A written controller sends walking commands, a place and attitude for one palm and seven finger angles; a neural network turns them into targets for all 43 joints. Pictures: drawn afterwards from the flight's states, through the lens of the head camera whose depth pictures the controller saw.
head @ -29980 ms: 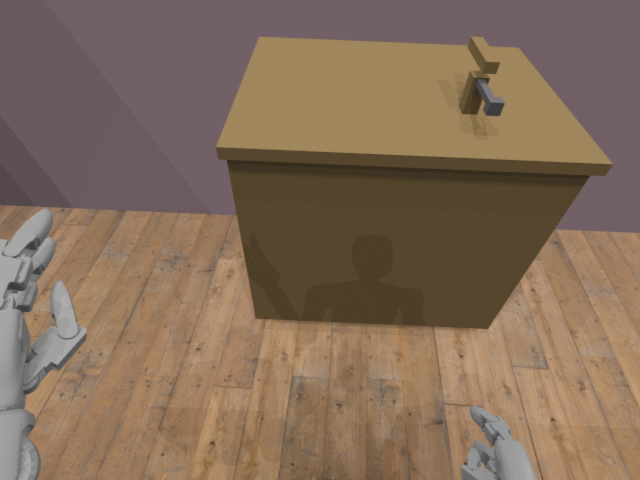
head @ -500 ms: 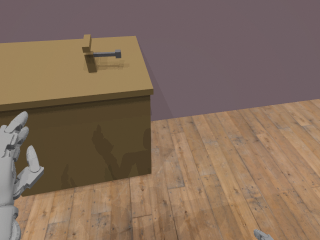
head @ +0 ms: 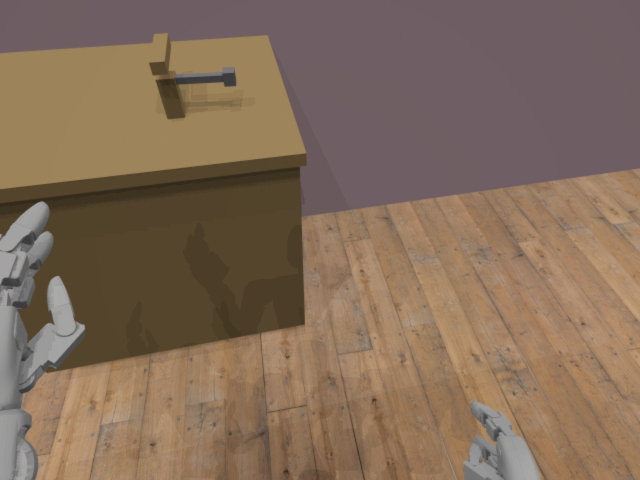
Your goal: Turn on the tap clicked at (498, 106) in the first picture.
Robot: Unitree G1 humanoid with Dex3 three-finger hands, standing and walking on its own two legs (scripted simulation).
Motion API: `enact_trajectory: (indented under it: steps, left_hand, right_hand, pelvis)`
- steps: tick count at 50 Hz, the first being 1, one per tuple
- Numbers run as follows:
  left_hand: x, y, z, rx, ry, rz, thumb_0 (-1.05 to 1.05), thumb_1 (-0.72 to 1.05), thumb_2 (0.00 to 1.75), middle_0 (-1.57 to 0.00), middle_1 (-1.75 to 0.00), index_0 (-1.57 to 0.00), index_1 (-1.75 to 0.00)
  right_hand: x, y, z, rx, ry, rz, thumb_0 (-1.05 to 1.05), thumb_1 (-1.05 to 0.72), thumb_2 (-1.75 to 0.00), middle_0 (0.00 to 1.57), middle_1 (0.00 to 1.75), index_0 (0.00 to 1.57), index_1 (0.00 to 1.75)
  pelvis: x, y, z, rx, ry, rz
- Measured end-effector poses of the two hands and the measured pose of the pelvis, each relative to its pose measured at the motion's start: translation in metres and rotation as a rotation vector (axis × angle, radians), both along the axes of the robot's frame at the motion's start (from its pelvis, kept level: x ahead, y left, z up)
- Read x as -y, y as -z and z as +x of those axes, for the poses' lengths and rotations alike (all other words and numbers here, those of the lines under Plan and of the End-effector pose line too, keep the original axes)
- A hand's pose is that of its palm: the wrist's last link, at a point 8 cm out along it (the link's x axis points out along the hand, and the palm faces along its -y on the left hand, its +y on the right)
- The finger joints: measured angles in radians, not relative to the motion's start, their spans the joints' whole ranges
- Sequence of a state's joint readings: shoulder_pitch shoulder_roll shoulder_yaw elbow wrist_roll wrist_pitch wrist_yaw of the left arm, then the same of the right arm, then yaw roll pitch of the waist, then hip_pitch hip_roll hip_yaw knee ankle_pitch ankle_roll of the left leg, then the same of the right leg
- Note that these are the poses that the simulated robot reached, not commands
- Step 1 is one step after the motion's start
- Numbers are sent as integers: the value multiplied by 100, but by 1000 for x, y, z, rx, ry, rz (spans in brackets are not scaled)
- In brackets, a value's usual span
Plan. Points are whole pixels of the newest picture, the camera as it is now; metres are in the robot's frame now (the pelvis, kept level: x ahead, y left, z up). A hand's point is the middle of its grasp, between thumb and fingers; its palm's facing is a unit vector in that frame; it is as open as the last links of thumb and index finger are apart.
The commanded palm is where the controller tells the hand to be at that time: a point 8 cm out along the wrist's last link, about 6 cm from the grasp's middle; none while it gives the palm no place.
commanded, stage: stand and check the lever's angle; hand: left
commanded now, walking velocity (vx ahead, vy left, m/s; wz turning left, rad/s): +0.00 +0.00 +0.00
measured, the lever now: (229, 76) +0.83 +0.23 +0.11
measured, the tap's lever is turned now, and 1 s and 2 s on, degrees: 86 86 86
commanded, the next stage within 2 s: stand and wait in 0.06 s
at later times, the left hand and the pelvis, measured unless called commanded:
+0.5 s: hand (69, 302) +0.24 +0.26 +0.16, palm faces +0.37 -0.84 -0.40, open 7.4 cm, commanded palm +0.19 +0.29 +0.18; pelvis +0.02 +0.02 +0.01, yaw -2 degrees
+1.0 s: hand (41, 328) +0.22 +0.27 +0.16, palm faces +0.39 -0.85 -0.36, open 7.4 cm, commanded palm +0.16 +0.31 +0.18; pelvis +0.00 +0.03 +0.01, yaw -1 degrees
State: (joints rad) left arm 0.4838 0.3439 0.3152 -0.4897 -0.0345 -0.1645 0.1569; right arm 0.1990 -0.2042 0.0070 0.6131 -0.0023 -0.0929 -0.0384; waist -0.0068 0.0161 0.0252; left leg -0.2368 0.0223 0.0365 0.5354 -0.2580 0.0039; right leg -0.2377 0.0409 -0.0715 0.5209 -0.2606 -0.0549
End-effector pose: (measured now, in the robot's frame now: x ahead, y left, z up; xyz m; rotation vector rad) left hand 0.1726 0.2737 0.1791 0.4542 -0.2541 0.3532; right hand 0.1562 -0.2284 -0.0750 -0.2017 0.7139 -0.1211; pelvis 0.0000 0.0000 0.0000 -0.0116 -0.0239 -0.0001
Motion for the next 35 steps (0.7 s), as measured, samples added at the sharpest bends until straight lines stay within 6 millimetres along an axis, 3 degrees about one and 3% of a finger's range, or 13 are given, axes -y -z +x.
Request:
enact_trajectory:
  steps: [8, 15, 19, 25, 35]
  left_hand:
    - [-21, 1, 16, -11, -67, -8, 2, 89, 90, -21, -30, -21, -30]
    - [-12, 8, 34, -34, -14, -49, 2, 89, 90, -21, -30, -21, -30]
    - [-9, 5, 35, -46, 26, -29, 2, 89, 90, -21, -30, -21, -30]
    - [-22, -1, 28, -46, 2, 7, 2, 89, 90, -21, -30, -21, -30]
    - [-29, 11, 16, -67, -37, -59, 2, 89, 90, -21, -30, -21, -30]
  right_hand:
    - [1, -13, 24, 19, 1, -36, 1, -90, -89, 20, 30, 20, 30]
    - [-5, -18, 34, 38, 10, -25, 1, -90, -89, 20, 30, 21, 30]
    - [-8, -19, 33, 42, 24, -19, 1, -90, -89, 20, 30, 21, 30]
    - [-12, -15, 23, 15, 30, -17, 1, -90, -89, 20, 30, 21, 30]
    - [-16, -10, 6, -14, 25, -28, 1, -90, -89, 20, 30, 21, 30]
  pelvis:
    - [-5, -5, 15, -22, 13, 1]
    - [-10, -7, 20, -30, 23, -5]
    - [-12, -7, 21, -33, 25, -6]
    - [-15, -8, 20, -37, 27, -6]
    - [-22, -9, 10, -26, 26, -9]
